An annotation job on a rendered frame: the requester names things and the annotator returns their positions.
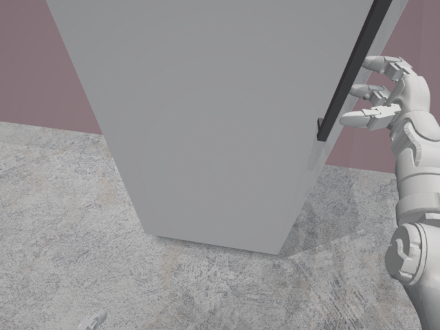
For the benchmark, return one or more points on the fridge door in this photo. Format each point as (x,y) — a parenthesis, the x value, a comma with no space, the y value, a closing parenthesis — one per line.
(210,107)

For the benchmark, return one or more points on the right robot upper arm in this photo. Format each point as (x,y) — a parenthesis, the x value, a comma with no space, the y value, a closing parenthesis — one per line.
(413,258)

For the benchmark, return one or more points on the left robot hand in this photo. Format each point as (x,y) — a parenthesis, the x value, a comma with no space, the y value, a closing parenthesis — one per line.
(93,322)

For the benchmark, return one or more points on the right robot hand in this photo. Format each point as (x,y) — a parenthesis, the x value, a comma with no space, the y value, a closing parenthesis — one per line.
(411,93)

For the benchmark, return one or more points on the right robot forearm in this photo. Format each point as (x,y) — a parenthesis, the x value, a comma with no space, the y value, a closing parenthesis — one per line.
(416,145)

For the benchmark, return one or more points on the handle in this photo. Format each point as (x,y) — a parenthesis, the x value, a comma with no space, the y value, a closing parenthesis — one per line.
(364,41)

